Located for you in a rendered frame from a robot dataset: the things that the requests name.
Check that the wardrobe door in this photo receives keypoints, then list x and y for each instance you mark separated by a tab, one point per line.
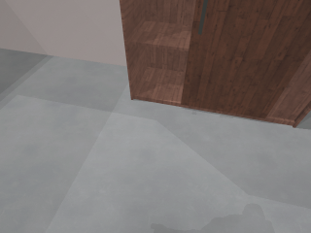
297	93
246	55

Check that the handle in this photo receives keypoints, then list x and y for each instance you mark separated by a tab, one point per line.
203	13

